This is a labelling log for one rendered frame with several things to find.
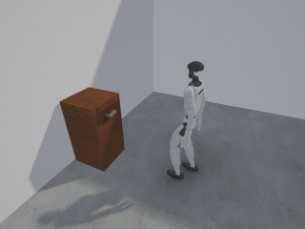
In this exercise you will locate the drawer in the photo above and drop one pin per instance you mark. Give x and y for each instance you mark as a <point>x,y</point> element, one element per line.
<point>103,115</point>

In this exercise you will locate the cabinet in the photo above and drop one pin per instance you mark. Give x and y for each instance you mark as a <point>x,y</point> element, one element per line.
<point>95,146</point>

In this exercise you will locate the robot right upper arm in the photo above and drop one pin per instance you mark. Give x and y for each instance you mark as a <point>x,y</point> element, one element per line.
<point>203,99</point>

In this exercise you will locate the left robot hand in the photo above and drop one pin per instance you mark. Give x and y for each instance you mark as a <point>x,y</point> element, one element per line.
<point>185,140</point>

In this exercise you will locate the handle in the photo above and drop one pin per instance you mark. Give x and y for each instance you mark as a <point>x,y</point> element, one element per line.
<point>111,114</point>

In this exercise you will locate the humanoid robot head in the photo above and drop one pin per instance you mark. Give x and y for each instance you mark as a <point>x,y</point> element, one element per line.
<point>195,66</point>

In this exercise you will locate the robot left upper arm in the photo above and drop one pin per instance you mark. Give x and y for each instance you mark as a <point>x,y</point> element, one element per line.
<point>189,95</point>

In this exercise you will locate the left robot forearm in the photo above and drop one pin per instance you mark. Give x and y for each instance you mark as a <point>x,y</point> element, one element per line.
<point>190,123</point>

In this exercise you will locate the left robot shin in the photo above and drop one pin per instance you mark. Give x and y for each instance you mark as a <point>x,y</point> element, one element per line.
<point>175,158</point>

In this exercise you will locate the right robot forearm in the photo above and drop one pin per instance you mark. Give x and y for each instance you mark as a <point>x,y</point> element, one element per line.
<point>201,110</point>

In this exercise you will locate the right robot hand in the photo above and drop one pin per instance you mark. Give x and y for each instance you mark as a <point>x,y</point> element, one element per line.
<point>199,120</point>

